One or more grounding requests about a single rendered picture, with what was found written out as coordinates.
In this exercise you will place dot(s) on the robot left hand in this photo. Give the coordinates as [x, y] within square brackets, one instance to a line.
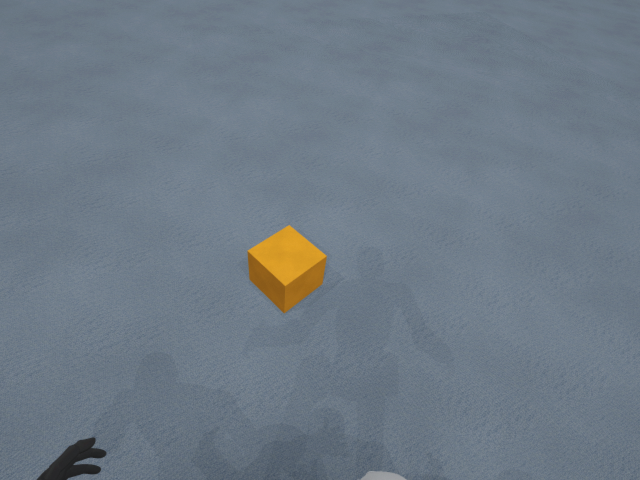
[62, 468]

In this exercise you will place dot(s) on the carton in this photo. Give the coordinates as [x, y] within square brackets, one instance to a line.
[286, 267]

